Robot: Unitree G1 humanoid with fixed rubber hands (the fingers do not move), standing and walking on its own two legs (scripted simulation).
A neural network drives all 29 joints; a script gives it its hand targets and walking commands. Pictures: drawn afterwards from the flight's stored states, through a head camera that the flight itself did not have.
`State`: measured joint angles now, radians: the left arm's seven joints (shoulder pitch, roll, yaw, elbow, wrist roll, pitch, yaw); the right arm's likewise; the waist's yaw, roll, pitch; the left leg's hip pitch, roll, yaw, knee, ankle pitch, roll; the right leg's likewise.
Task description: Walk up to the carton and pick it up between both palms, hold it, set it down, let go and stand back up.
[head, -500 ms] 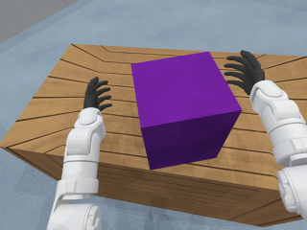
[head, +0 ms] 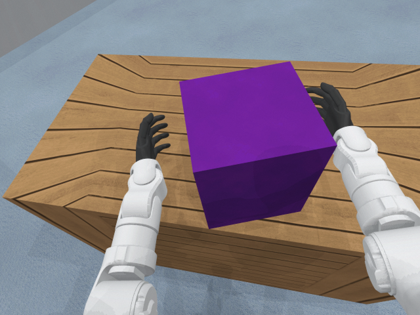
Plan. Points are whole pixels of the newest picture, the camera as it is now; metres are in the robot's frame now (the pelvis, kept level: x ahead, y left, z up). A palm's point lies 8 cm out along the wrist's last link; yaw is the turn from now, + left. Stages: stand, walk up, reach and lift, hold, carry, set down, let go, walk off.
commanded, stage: reach and lift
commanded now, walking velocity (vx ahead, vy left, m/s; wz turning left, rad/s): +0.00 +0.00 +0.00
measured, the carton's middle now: (245, 152) +0.43 +0.03 +0.03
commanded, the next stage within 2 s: none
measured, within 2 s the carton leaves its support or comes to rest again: leaves its support in 1.98 s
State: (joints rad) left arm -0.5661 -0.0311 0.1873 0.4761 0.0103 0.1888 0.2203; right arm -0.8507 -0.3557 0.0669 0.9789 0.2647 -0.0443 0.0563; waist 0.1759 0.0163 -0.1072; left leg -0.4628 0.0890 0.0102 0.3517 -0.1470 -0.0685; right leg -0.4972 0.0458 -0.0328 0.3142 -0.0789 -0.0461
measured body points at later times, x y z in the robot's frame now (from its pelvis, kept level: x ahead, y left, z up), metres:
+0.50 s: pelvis -0.01 -0.01 +0.00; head +0.07 -0.01 +0.44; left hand +0.39 +0.19 +0.08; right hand +0.48 -0.11 +0.09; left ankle +0.00 +0.16 -0.74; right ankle +0.03 -0.09 -0.74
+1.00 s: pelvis -0.01 -0.01 +0.00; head +0.06 -0.01 +0.44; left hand +0.39 +0.19 +0.07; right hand +0.48 -0.10 +0.08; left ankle +0.00 +0.16 -0.74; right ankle +0.03 -0.09 -0.74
